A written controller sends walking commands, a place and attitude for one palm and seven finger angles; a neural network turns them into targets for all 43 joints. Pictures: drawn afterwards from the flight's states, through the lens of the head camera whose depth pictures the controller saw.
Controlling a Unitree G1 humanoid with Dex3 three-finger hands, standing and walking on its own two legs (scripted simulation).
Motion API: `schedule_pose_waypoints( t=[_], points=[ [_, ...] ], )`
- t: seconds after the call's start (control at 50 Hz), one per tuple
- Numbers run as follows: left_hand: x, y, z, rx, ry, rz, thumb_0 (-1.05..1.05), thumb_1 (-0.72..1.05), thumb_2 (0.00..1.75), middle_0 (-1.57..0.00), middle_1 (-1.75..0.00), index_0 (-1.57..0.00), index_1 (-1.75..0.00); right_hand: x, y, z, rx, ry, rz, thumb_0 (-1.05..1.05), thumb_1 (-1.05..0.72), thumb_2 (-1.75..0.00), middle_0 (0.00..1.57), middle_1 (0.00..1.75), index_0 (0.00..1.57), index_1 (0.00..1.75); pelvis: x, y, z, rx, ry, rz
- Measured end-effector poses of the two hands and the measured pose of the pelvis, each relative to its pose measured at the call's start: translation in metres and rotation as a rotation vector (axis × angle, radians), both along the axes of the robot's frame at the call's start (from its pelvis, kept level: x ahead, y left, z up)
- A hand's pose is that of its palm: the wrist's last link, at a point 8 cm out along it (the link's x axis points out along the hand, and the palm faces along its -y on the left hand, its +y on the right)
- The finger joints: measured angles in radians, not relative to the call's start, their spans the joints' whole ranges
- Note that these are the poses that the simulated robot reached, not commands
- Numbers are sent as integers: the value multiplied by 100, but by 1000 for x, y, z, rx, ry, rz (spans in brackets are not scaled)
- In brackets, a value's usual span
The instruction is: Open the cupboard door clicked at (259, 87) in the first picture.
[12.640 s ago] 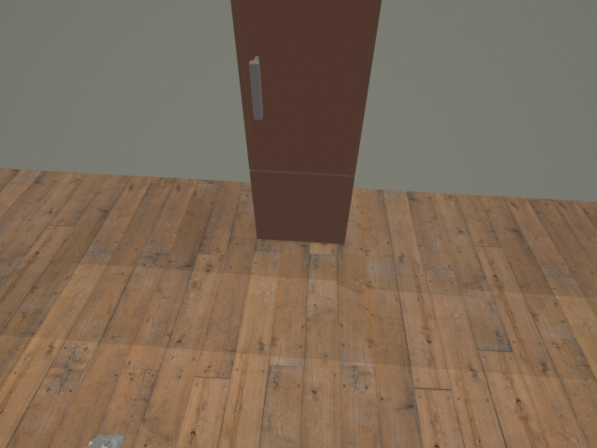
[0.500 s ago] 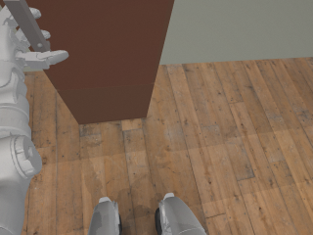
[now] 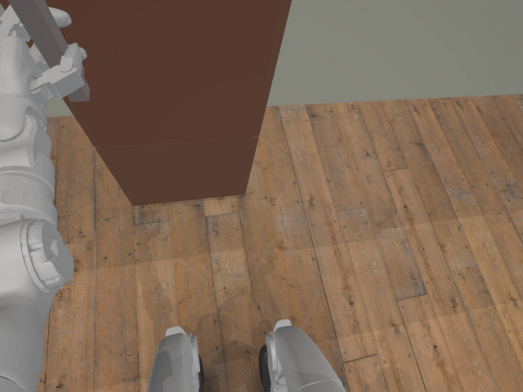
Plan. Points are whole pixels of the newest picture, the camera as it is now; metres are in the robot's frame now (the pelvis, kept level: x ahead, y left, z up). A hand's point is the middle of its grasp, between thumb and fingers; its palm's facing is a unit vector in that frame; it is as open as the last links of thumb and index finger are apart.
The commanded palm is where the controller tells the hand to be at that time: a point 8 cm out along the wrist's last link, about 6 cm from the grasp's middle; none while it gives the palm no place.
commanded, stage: pull the door open along its arc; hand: left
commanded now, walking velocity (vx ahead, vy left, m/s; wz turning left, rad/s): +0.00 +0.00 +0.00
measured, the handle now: (56, 39) +0.61 +0.23 +0.08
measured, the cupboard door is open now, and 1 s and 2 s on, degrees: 0 48 51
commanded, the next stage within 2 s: open thumb and fingers to let go in 1.02 s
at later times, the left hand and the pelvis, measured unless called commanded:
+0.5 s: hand (83, 115) +0.48 +0.18 +0.08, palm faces +0.02 -1.00 +0.00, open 6.6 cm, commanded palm +0.42 +0.23 +0.07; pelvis +0.03 +0.00 +0.03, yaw -1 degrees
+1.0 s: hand (203, 209) +0.34 +0.04 +0.08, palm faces +0.37 -0.93 +0.00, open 7.1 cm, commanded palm +0.28 +0.08 +0.07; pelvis +0.03 -0.03 +0.04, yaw +3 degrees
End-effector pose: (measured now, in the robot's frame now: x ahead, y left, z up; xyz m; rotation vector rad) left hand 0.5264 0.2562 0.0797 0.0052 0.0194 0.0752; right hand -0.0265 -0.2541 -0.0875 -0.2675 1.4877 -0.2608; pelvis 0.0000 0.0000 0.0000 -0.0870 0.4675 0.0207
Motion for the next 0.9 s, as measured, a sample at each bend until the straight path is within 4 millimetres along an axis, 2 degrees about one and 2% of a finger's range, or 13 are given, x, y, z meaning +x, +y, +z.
schedule_pose_waypoints(
  t=[0.16,0.28,0.38,0.5,0.64,0.72,0.8,0.9],
  points=[
    [-2,-1,0,2,1,-3,1,67,79,-31,-132,-32,-134,2,-3,2,-2,-16,-15,0,-91,-90,21,30,21,30,1,-2,2,4,-4,-9],
    [-14,-3,0,1,0,-7,1,68,74,-30,-131,-30,-134,12,-2,4,20,-39,-26,0,-91,-90,21,30,20,30,8,-2,8,15,-18,-22],
    [-33,-7,0,1,-3,-24,1,68,72,-28,-131,-29,-133,34,-2,8,42,-91,-28,0,-91,-90,21,30,20,30,17,-2,16,25,-40,-28],
    [-68,-19,-1,-5,-11,-53,0,67,70,-26,-129,-27,-130,79,-2,16,68,-206,-1,0,-91,-90,21,30,20,30,29,-2,27,36,-72,-27],
    [-120,-56,-3,-93,-33,152,2,64,73,-25,-130,-29,-126,145,5,20,118,-367,112,1,-91,-90,20,30,20,30,36,-2,33,48,-108,-17],
    [-145,-80,-3,-93,-39,269,2,63,74,-26,-130,-30,-126,177,13,19,158,-435,182,1,-91,-90,20,30,20,30,34,-6,32,57,-125,-6],
    [-168,-106,-1,-79,-30,361,2,63,74,-25,-128,-29,-127,198,21,19,197,-486,230,1,-91,-90,20,30,20,30,33,-13,31,66,-144,5],
    [-198,-139,3,-30,-10,362,2,62,70,-26,-128,-27,-129,212,25,22,225,-535,256,1,-91,-90,20,30,20,30,33,-23,32,78,-176,13]
  ],
)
